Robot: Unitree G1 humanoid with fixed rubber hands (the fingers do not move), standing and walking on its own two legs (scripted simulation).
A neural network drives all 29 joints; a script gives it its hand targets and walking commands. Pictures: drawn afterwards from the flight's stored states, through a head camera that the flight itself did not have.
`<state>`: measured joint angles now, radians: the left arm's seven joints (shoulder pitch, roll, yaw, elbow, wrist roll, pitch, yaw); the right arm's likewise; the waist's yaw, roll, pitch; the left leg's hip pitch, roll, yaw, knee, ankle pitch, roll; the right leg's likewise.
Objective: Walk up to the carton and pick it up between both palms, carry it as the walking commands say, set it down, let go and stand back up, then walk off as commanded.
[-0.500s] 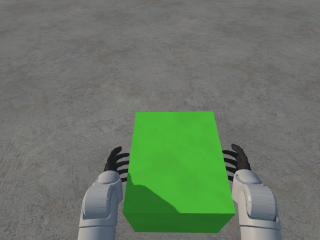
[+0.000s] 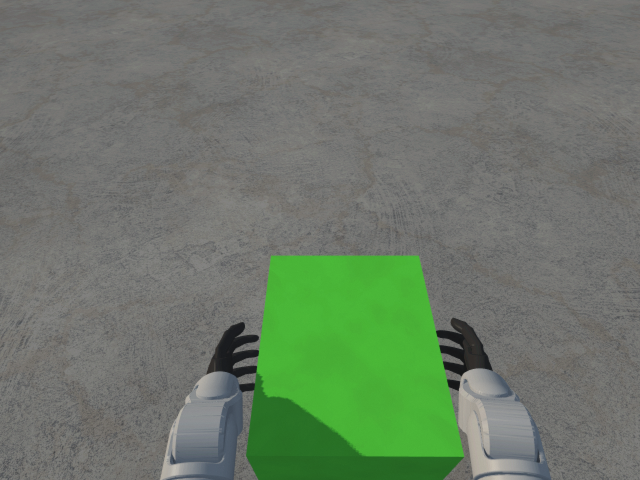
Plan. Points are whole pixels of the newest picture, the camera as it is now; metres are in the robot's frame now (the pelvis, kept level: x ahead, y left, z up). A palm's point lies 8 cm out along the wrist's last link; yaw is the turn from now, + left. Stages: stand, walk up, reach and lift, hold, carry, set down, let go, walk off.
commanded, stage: hold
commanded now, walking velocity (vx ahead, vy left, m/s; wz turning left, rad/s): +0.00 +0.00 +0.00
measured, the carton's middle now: (345, 369) +0.30 +0.00 -0.07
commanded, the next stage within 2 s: set down in 0.48 s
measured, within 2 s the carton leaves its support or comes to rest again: neither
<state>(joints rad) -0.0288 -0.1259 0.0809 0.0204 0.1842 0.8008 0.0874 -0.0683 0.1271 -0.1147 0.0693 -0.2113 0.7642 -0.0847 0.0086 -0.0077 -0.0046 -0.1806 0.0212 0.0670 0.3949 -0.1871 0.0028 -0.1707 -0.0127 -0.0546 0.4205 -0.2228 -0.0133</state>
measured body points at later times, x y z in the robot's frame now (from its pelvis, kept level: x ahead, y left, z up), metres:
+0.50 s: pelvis -0.04 +0.01 +0.00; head -0.09 +0.02 +0.45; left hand +0.27 +0.16 +0.04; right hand +0.26 -0.15 +0.04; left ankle +0.02 +0.12 -0.74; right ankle +0.00 -0.11 -0.74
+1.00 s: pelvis -0.03 +0.01 -0.02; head +0.00 +0.01 +0.43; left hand +0.29 +0.17 -0.04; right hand +0.29 -0.15 -0.03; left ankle +0.02 +0.12 -0.74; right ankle +0.00 -0.10 -0.74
